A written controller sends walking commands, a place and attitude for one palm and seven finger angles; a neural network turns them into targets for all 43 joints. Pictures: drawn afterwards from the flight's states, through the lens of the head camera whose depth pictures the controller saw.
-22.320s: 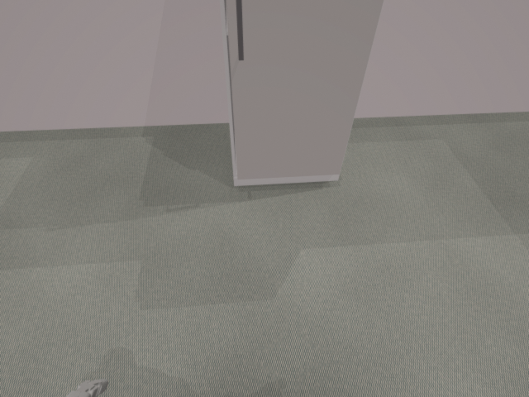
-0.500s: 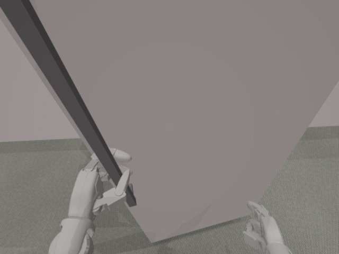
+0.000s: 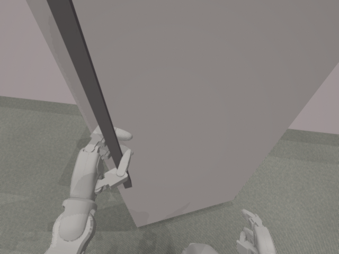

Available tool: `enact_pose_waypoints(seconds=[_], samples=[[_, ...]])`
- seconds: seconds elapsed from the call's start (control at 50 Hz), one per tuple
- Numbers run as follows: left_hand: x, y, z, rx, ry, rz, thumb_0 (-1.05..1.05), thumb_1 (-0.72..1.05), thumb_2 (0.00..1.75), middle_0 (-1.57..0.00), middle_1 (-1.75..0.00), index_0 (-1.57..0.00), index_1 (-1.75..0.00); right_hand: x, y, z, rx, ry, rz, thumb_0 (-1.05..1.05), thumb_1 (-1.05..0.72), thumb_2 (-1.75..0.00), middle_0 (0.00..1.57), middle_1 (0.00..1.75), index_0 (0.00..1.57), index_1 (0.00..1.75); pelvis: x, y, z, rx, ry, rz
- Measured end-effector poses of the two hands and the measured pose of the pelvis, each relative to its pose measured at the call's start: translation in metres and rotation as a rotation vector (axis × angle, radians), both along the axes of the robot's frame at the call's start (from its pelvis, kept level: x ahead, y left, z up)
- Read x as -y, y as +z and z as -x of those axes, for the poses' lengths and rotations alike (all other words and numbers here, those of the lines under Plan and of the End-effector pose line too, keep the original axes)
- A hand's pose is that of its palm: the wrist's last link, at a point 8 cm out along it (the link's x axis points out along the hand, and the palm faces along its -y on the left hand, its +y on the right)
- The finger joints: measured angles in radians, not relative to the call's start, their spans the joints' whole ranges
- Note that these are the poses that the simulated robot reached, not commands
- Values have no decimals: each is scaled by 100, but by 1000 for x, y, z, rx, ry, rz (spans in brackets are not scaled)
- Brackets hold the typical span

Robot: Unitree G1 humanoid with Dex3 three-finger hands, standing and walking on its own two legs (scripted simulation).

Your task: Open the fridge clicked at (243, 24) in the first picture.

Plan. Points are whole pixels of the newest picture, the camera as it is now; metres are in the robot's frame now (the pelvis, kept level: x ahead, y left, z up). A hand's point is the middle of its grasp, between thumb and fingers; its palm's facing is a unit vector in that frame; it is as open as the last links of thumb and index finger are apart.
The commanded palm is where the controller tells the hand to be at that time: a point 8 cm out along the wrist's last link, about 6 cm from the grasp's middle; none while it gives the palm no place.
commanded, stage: walk backward, drawing the door open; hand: left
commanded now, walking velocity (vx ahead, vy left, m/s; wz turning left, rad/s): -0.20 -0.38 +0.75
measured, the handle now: (105, 117) +0.31 +0.11 +0.21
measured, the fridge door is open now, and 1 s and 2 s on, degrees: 23 57 74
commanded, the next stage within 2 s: stop walking and hold the door back in 1.34 s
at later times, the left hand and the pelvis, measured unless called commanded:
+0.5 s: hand (165, 244) +0.13 +0.01 +0.12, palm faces +0.25 -0.96 -0.15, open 6.3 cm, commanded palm +0.08 +0.05 +0.13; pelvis -0.09 -0.17 -0.02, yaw +20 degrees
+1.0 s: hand out of the picture +0.04 -0.11 +0.12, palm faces +0.69 -0.70 -0.20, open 6.3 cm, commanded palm -0.02 -0.09 +0.12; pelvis -0.07 -0.39 -0.01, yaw +45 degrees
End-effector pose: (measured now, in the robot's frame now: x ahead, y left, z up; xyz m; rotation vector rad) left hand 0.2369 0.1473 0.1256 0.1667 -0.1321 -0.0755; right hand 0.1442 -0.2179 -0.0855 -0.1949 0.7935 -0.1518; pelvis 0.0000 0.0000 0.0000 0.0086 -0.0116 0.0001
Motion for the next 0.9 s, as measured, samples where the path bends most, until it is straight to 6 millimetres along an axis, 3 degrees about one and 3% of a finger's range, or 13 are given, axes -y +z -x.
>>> enact_pose_waypoints(seconds=[0.14, 0.28, 0.42, 0.48, 0.66, 0.72, 0.8, 0.9], samples=[[19, 1, 40, -17, 77, 19, 1, 69, 77, -43, -136, -31, -136, 16, 10, 23, -12, 99, -24, 2, -90, -90, 20, 30, 20, 30, 44, 10, 32, -1, 80, 67], [47, 0, 82, 18, 244, -10, 0, 67, 80, -44, -139, -29, -137, 67, -5, 10, 41, 165, -52, 2, -90, -90, 20, 30, 20, 30, 105, -5, 58, -11, 143, 58], [72, 1, 119, 12, 288, -6, 0, 67, 79, -44, -137, -30, -137, 111, -3, 5, 33, 219, 39, 2, -90, -90, 20, 30, 20, 30, 141, -4, 75, -15, 288, 32], [83, -5, 132, 76, 293, 16, 0, 67, 79, -44, -138, -29, -134, 121, -5, 2, 88, 270, 70, 2, -90, -90, 20, 30, 20, 30, 157, -18, 85, -28, 338, 41], [126, 1, 177, 16, 482, -15, 0, 68, 79, -44, -136, -28, -135, 152, 2, 17, -22, 503, 1, 2, -90, -90, 20, 30, 20, 30, 249, 8, 101, 35, 479, 89], [145, 1, 191, 9, 573, -21, 0, 68, 80, -43, -136, -28, -135, 170, -4, 8, -27, 534, -30, 2, -90, -90, 20, 30, 20, 30, 280, 4, 92, 33, 519, 92], [173, -1, 210, 51, 727, -79, -1, 67, 81, -44, -137, -27, -136, 195, -23, -22, -7, 591, -64, 2, -90, -90, 20, 30, 20, 30, 327, -17, 75, -1, 579, 44], [203, 3, 231, 14, 812, -77, -1, 66, 80, -44, -139, -28, -137, 225, -19, -54, 11, 629, -9, 2, -90, -90, 20, 30, 20, 30, 359, -10, 72, 24, 674, 10]])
